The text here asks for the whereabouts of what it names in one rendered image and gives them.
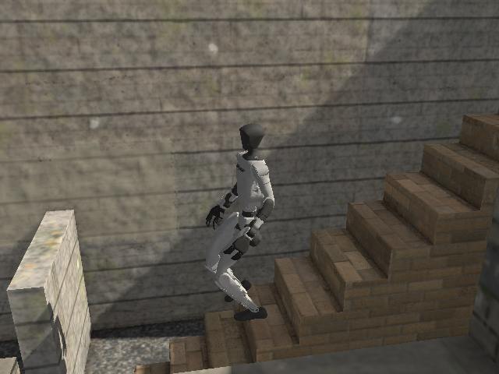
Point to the stairs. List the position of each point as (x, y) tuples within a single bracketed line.
[(405, 268)]

